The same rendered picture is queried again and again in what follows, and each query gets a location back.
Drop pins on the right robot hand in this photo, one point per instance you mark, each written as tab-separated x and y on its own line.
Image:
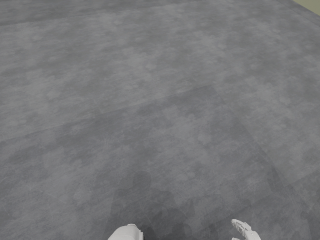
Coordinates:
245	230

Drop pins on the robot left thigh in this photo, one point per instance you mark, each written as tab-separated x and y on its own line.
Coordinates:
128	232

